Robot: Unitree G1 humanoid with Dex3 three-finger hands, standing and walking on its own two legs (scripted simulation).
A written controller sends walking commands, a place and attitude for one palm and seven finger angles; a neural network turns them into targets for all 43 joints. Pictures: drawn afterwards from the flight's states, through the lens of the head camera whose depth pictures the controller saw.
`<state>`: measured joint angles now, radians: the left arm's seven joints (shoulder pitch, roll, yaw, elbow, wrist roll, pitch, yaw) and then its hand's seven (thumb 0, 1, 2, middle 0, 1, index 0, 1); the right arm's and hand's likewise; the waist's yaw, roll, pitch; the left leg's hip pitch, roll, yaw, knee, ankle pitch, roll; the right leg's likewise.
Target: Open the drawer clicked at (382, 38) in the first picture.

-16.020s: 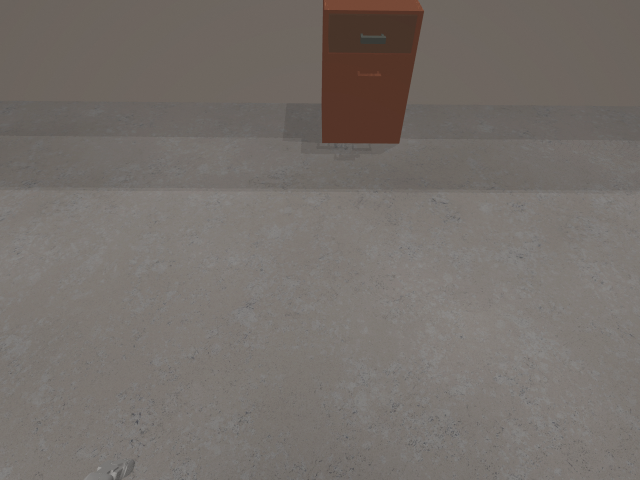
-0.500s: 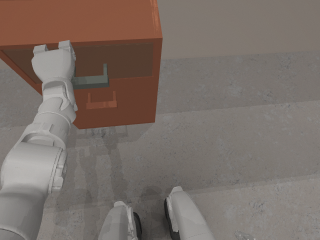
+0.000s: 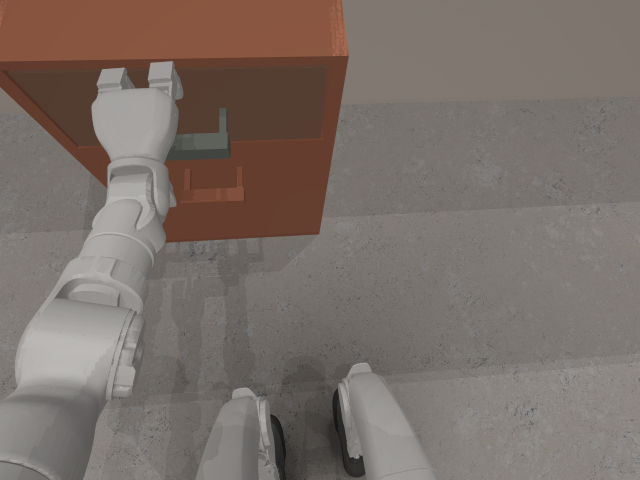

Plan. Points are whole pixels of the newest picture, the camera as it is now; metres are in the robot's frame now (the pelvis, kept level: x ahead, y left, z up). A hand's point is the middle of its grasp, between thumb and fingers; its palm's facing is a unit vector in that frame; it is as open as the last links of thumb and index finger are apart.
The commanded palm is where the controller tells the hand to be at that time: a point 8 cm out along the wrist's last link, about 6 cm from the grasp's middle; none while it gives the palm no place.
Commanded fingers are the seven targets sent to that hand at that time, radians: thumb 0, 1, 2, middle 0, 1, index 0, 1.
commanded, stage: move the hooked fingers above the handle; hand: left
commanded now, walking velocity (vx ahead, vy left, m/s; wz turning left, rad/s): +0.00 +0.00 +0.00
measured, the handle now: (189, 132) +0.58 +0.12 -0.07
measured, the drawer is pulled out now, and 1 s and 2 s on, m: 0.00 0.00 0.00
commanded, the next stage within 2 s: lift the fingers back up to retry in 1.64 s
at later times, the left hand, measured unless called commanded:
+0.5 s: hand (168, 143) +0.54 +0.14 -0.03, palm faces +0.09 -0.03 -1.00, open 13.8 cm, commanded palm +0.51 +0.16 +0.04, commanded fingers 0.00 -0.50 0.30 -0.30 -1.20 -0.30 -1.20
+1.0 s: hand (199, 134) +0.54 +0.10 -0.02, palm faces +0.10 -0.07 -0.99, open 13.8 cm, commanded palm +0.51 +0.15 +0.04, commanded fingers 0.00 -0.50 0.30 -0.30 -1.20 -0.30 -1.20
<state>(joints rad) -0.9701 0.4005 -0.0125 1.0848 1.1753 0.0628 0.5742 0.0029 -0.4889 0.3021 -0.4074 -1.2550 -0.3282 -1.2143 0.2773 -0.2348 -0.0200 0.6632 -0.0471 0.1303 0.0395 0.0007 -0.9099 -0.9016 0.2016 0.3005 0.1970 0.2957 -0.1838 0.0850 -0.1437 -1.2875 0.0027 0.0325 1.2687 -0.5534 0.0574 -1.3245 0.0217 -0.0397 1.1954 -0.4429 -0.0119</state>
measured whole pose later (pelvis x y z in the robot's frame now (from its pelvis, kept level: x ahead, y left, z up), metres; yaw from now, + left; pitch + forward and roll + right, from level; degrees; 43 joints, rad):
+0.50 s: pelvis +0.00 -0.01 +0.00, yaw +0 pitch +33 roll -1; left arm -0.91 0.44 0.02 1.04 1.20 -0.04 0.58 0.00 -0.49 0.30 -0.35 -1.22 -0.32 -1.20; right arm 0.30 -0.27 -0.04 0.64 -0.06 0.10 0.01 0.00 -0.91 -0.90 0.20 0.30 0.20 0.30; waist -0.20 0.07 -0.16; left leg -1.30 0.01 0.04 1.28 -0.56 0.04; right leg -1.35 0.03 -0.03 1.22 -0.46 -0.03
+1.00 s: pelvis +0.00 -0.01 +0.00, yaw +0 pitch +33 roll -1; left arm -0.94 0.37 -0.03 1.08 1.22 -0.06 0.58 0.00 -0.49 0.30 -0.37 -1.26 -0.32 -1.20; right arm 0.30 -0.27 -0.03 0.61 -0.06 0.10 0.00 0.00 -0.91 -0.90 0.20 0.30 0.20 0.30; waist -0.21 0.07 -0.20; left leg -1.27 0.01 0.04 1.27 -0.57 0.04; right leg -1.33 0.03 -0.03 1.22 -0.46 -0.03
